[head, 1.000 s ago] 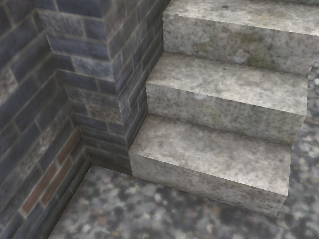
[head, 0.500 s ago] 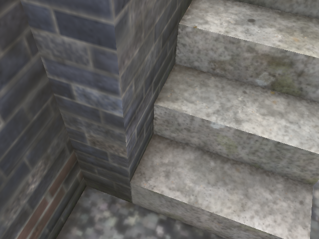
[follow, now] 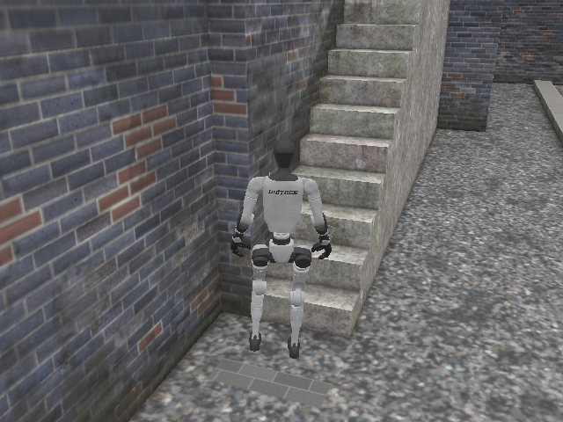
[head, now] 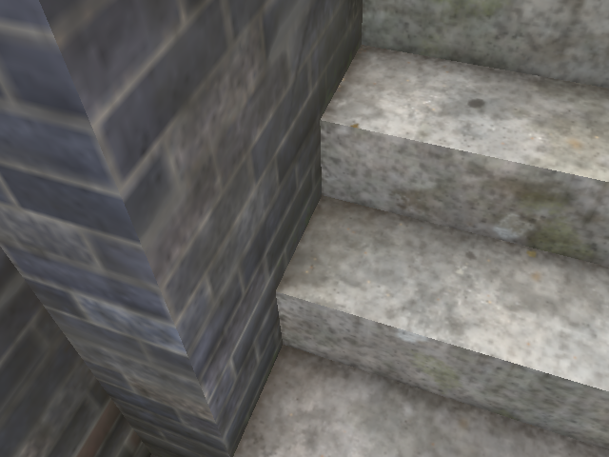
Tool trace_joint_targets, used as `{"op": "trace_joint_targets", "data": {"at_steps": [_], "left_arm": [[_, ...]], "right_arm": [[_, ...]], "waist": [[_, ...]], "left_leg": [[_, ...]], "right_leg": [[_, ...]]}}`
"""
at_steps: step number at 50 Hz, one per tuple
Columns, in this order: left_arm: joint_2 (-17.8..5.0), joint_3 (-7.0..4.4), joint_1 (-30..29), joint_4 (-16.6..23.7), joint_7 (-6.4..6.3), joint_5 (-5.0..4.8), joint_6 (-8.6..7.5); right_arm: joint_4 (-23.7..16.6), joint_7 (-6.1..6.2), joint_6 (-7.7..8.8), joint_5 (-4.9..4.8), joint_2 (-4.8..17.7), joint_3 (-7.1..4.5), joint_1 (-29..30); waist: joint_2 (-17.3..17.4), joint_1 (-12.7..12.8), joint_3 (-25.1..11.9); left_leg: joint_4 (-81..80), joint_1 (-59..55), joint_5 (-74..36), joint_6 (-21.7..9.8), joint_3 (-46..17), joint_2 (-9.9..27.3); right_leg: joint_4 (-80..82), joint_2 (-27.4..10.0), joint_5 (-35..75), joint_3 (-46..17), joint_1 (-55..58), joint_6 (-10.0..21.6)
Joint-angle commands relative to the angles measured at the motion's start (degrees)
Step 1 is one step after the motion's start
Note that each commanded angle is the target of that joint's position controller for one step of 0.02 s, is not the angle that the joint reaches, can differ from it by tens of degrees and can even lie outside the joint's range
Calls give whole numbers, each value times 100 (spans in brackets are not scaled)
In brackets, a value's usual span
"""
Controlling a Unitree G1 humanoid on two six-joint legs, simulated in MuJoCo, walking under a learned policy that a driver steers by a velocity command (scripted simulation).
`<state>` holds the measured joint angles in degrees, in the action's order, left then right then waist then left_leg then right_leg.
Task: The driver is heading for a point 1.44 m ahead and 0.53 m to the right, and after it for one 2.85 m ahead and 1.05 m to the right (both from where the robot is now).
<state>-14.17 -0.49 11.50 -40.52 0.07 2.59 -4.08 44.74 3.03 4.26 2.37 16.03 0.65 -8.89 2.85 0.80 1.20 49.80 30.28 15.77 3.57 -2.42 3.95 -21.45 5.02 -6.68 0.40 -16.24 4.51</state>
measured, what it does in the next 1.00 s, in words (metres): steps on the spot: left foot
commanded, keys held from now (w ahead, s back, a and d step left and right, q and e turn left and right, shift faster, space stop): no key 0.48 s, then w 0.04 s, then w+e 0.48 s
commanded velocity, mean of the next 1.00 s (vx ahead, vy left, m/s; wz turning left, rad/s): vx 0.22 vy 0.00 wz -0.16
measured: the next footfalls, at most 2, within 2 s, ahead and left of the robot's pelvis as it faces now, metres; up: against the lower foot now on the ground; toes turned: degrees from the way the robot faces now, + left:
left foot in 0.12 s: +0.11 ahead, +0.14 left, +0.00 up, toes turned -1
left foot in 1.30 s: +0.17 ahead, +0.11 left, +0.00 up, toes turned -19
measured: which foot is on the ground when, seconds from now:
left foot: up 0.00-0.10, down 0.12-1.00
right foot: down 0.00-1.00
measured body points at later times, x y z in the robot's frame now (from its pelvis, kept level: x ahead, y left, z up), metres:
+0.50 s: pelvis +0.06 +0.02 +0.00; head +0.07 +0.03 +0.45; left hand +0.20 +0.27 -0.11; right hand +0.16 -0.23 -0.13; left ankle +0.07 +0.14 -0.74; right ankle +0.05 -0.08 -0.74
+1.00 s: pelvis +0.07 +0.01 -0.01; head +0.07 +0.01 +0.44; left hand +0.33 +0.22 -0.06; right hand +0.20 -0.27 -0.11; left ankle +0.07 +0.14 -0.74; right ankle +0.05 -0.07 -0.74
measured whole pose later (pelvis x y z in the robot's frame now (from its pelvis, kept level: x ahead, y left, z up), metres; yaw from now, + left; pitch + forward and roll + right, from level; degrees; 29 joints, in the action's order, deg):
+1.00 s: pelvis +0.07 +0.01 -0.01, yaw -10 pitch +2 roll +2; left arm -15.0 -0.8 5.2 -30.8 -2.0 1.4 2.8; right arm 49.0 2.3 5.1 2.1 15.3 -0.7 -4.1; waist -2.2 0.7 -2.6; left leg 29.2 14.0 16.9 0.8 8.4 1.9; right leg -35.1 4.6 -19.0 -7.9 -17.6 3.0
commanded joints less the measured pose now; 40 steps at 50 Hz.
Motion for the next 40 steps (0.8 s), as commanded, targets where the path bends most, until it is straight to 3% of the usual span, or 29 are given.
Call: {"op": "trace_joint_targets", "data": {"at_steps": [1,3,5,6,7,8,9,10,12,16,17,23,26,28,29,32,37,40], "left_arm": [[-681,-175,-624,627,-80,-30,12],[-473,-104,-642,637,-95,-26,136],[-276,-17,-430,481,-56,-22,136],[-147,12,-221,406,-16,13,95],[-211,-16,159,341,16,44,90],[-366,-56,55,331,-26,27,130],[-407,-73,-230,362,-60,-3,155],[-333,-75,-302,375,-101,-31,190],[-400,-111,-347,375,-138,-47,218],[-323,-135,-388,318,-98,-84,199],[-248,-118,-482,314,-39,-74,264],[-366,-185,-418,170,-5,-90,358],[-266,-145,-477,53,2,-60,397],[-220,-120,-636,23,27,-37,364],[-376,-141,-808,83,6,-70,368],[-570,-168,-1003,224,-53,-125,341],[-523,-147,-1184,578,-112,-162,345],[-395,-108,-1172,850,-150,-174,438]], "right_arm": [[-65,-17,-58,-52,282,-35,-506],[-34,-38,-150,-75,347,-57,-288],[-50,-55,-167,71,508,-93,22],[-1,-52,-219,48,460,-81,-18],[92,-50,-237,1,750,-147,2],[251,-80,-237,-79,672,-204,-26],[294,-109,-186,-64,458,-173,40],[379,-135,-113,-29,393,-168,111],[526,-198,36,-57,333,-189,167],[751,-219,113,-87,374,-230,106],[820,-209,102,-62,172,-169,19],[984,-196,75,-80,373,-218,20],[1076,-197,39,-76,204,-151,52],[1174,-148,26,-92,247,-143,151],[1129,-141,102,-120,342,-169,271],[1027,-102,203,-129,519,-226,410],[720,-55,214,-138,482,-242,496],[563,-64,192,-116,525,-255,494]], "waist": [[-894,-239,-1182],[-951,-178,-1095],[-744,-140,-726],[-637,-61,-602],[-278,204,-303],[-110,104,-63],[-78,-30,81],[81,-3,4],[291,31,-92],[10,8,-273],[-116,-13,-327],[-295,48,-496],[-294,49,-611],[-372,110,-558],[-495,55,-404],[-382,18,-500],[-328,-50,-730],[-170,-49,-802]], "left_leg": [[-933,-1314,-462,90,26,-70],[-1598,-1608,-469,26,-47,-15],[-2562,-2141,-950,-109,-270,172],[-2613,-2399,-1185,-164,-548,372],[-2431,-2304,-851,-329,-578,347],[-2513,-1771,-198,-420,-495,140],[-2671,-1613,-247,-395,-493,99],[-2755,-1618,-366,-348,-506,99],[-2769,-1618,-514,-323,-514,48],[-2686,-1724,-877,-380,-532,32],[-2725,-1708,-965,-397,-510,43],[-2672,-1817,-1342,-455,-522,8],[-2843,-1931,-1110,-482,-493,-29],[-2980,-2031,-956,-491,-459,-19],[-3011,-2090,-1086,-477,-429,20],[-2971,-2245,-1286,-409,-267,6],[-2807,-2375,-1311,-487,-110,115],[-2860,-2441,-1369,-634,-226,411]], "right_leg": [[176,-1495,4068,-644,428,651],[339,-1583,2266,-959,459,579],[536,-1252,-288,-1100,124,222],[566,-1058,-1016,-1065,-87,8],[772,-878,-1333,-1038,-285,-176],[757,-730,-1410,-850,-51,-317],[618,-675,-1324,-765,46,-338],[497,-647,-1123,-685,190,-313],[329,-629,-719,-650,416,-291],[116,-666,46,-606,648,-279],[19,-699,386,-562,767,-322],[-132,-755,935,-553,981,-368],[44,-743,573,-509,1064,-407],[241,-750,253,-560,947,-432],[318,-785,455,-715,742,-372],[254,-794,745,-881,650,-324],[-215,-755,952,-1089,298,-268],[-723,-710,891,-1170,-12,-292]]}}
